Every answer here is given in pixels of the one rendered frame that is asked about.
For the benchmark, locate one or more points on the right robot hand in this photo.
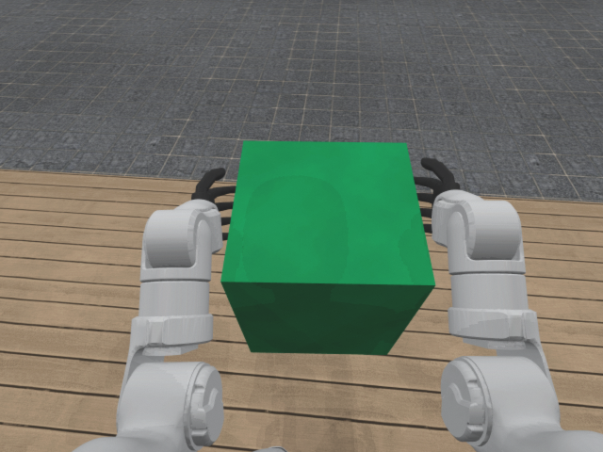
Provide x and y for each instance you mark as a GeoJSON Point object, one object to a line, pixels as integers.
{"type": "Point", "coordinates": [447, 183]}

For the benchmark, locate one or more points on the left robot forearm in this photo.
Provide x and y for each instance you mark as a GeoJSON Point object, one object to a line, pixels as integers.
{"type": "Point", "coordinates": [175, 272]}

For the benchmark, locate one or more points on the robot right upper arm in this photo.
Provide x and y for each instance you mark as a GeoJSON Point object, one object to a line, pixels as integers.
{"type": "Point", "coordinates": [506, 404]}

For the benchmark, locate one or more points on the robot left upper arm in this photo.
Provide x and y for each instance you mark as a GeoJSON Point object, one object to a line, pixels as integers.
{"type": "Point", "coordinates": [166, 407]}

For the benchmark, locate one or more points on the carton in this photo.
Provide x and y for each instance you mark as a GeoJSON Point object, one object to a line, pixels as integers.
{"type": "Point", "coordinates": [326, 251]}

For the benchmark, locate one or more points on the left robot hand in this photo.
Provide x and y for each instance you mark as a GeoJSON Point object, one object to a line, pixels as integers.
{"type": "Point", "coordinates": [204, 193]}

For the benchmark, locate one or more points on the right robot forearm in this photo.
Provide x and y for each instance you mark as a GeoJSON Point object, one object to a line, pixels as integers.
{"type": "Point", "coordinates": [489, 293]}

